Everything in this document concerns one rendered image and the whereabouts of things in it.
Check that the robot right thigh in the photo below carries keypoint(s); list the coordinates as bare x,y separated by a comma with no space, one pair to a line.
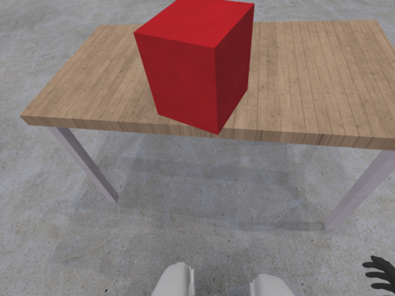
268,285

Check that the carton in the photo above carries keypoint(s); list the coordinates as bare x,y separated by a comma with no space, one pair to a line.
196,55

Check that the robot thigh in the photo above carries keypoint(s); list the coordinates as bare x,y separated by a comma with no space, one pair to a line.
176,280
268,285

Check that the robot left thigh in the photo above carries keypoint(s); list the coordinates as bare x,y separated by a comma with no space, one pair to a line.
176,280

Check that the right robot hand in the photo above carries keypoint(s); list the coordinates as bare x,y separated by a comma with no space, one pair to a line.
388,275

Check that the table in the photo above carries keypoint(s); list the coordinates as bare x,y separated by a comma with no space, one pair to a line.
324,83

